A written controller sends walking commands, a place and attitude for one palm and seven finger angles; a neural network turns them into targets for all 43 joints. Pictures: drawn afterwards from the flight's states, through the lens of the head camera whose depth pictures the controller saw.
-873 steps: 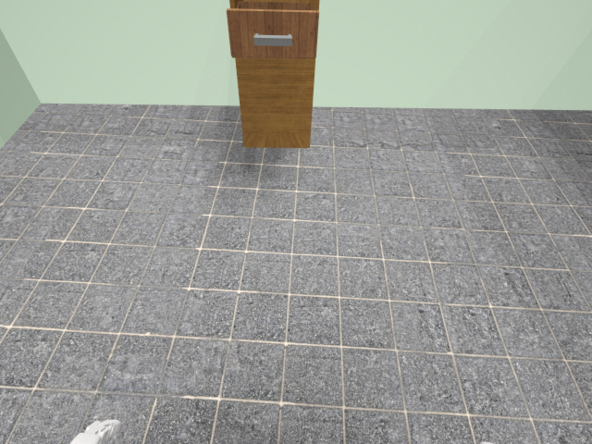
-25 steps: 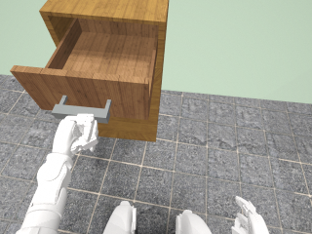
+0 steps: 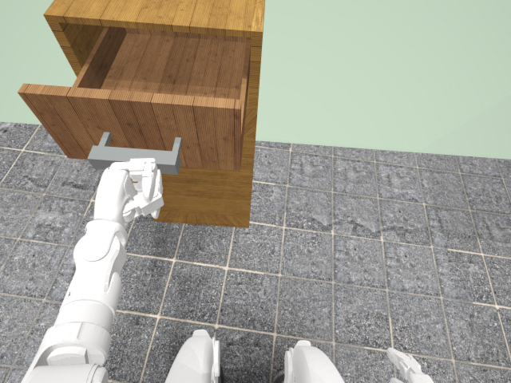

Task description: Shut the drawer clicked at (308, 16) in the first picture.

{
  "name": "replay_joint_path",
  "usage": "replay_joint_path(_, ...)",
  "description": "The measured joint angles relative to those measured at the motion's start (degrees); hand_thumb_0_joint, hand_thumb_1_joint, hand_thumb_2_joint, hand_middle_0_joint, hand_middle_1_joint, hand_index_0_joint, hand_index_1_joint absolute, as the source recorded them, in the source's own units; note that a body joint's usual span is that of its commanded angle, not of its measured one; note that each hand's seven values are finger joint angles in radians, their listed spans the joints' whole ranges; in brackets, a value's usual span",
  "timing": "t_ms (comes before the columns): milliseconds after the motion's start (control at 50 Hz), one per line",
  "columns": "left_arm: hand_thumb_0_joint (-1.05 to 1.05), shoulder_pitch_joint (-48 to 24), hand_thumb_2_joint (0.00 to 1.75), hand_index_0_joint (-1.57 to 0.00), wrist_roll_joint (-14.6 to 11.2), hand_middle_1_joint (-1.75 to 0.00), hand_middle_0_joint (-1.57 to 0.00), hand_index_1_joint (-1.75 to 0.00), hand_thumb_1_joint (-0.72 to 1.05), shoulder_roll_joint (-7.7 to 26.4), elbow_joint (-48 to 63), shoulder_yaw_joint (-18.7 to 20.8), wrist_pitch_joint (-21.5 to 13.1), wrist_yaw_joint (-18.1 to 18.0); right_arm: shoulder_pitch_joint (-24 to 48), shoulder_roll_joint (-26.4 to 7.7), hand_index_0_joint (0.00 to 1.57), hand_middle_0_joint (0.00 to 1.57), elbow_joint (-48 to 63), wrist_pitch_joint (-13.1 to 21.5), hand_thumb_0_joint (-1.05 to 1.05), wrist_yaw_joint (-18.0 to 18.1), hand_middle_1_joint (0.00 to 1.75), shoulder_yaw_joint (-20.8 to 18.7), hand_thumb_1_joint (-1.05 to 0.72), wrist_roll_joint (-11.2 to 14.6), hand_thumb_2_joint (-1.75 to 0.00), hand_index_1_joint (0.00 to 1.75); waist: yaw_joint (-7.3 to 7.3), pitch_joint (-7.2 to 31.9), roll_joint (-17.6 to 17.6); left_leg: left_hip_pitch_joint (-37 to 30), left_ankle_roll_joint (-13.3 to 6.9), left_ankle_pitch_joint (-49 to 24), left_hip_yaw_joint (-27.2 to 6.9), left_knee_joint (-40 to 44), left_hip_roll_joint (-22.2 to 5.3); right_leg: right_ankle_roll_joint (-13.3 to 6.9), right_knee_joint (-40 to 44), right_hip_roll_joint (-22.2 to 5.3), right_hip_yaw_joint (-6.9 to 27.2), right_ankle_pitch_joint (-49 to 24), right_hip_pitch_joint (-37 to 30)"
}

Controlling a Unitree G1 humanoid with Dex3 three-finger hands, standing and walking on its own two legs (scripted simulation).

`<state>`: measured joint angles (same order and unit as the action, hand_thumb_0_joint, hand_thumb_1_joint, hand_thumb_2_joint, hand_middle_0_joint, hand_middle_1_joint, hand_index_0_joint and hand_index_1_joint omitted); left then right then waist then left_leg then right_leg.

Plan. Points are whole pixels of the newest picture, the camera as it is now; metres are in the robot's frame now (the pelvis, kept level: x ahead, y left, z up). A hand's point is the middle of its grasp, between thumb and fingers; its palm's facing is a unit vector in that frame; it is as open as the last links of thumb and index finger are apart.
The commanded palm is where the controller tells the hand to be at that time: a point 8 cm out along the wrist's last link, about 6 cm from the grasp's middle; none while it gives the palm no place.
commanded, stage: push the drawer shut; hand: left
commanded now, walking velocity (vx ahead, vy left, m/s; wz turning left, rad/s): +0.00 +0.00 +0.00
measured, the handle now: (139, 150) +0.47 +0.20 +0.05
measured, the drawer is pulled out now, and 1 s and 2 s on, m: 0.17 0.05 0.00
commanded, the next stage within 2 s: pull the fist back off the drawer in 1.72 s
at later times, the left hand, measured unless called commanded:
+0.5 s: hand (165, 166) +0.44 +0.15 +0.04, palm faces -0.06 -1.00 -0.06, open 3.3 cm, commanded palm +0.45 +0.20 +0.05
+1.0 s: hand (172, 131) +0.52 +0.15 +0.04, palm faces -0.06 -1.00 -0.04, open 3.3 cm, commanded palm +0.52 +0.19 +0.05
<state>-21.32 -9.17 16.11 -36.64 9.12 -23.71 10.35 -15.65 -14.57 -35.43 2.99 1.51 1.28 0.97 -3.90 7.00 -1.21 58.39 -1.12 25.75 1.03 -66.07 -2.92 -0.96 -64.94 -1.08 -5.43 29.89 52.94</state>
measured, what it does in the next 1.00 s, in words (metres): stands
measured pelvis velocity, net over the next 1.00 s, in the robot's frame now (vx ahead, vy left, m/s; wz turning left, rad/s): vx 0.00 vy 0.00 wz -0.04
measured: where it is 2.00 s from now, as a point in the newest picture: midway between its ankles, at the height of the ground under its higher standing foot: outside the picture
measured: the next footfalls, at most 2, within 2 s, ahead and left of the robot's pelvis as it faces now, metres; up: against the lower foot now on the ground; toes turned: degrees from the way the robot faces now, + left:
none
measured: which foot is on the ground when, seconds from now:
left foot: down 0.00-1.00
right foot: down 0.00-1.00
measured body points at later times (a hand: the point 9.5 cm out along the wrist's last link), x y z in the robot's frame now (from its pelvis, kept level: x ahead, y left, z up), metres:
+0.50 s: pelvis -0.01 -0.01 -0.01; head +0.10 +0.00 +0.43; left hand +0.44 +0.21 +0.05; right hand +0.07 -0.28 -0.12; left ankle +0.06 +0.11 -0.65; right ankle +0.01 -0.12 -0.65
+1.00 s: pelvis +0.00 +0.00 -0.02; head +0.14 +0.02 +0.41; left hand +0.51 +0.21 +0.05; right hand +0.00 -0.27 -0.13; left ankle +0.06 +0.11 -0.65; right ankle +0.01 -0.12 -0.65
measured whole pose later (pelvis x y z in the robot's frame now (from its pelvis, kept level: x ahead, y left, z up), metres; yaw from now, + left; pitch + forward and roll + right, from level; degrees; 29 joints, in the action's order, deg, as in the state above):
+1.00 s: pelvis +0.00 +0.00 -0.02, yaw -2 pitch +25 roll -4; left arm -52.6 -3.9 27.5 -67.0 19.7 -24.8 12.0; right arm -21.0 -15.3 -37.6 -0.1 0.1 2.2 -1.2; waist -10.4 6.9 -2.3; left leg 69.1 -1.0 26.7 0.2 -71.0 -4.7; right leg -1.3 -68.6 0.7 -5.8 29.9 63.2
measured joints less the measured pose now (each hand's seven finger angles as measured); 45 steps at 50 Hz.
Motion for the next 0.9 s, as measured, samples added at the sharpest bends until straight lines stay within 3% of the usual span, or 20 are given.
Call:
replay_joint_path(320,0.04,-9.8,0.95,-1.40,0.7,-1.60,-1.40,-1.60,0.77,1.8,-11.4,1.9,-2.6,0.5,0.4,-0.1,0.20,0.20,-1.5,-1.0,0.01,0.2,0.30,0.1,-0.91,-0.1,-0.90,0.30,-0.63,-0.2,0.0,2.1,0.6,-0.3,-0.8,-1.0,-0.2,-0.7,-1.3,0.3,-0.7,0.1,2.0)
replay_joint_path(600,0.05,-21.1,0.95,-1.40,1.6,-1.60,-1.40,-1.60,0.76,6.6,-23.1,5.6,-3.0,2.6,-1.9,-0.6,0.20,0.20,-2.1,-1.2,0.01,0.2,0.30,0.7,-0.91,-0.5,-0.90,0.30,-3.12,-0.3,-0.3,6.1,0.9,0.0,-1.3,-3.2,-1.1,-1.2,-3.1,1.1,-1.0,0.1,5.9)
replay_joint_path(900,0.05,-29.2,0.93,-1.39,4.4,-1.60,-1.39,-1.60,0.75,10.9,-29.4,10.1,-1.3,2.6,-4.8,-0.8,0.20,0.20,-2.2,-2.6,0.01,-1.0,0.30,0.9,-0.91,-1.7,-0.90,0.30,-5.96,-0.1,-1.0,9.7,0.3,0.8,-1.0,-4.8,-1.9,-0.6,-3.6,1.9,-0.5,0.0,9.4)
